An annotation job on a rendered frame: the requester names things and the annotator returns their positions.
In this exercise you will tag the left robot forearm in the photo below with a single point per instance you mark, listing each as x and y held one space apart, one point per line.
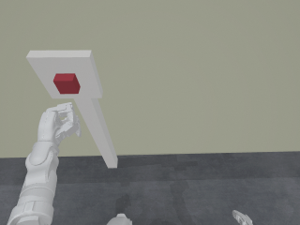
35 204

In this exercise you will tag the button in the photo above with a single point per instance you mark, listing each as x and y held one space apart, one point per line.
67 83

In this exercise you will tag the robot left hand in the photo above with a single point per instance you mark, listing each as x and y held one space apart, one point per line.
52 129

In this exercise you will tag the panel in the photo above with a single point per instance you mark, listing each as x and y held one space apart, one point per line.
48 63

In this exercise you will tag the robot right hand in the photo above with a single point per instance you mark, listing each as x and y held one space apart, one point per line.
241 218

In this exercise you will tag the robot left shin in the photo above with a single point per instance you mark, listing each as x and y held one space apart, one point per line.
121 215

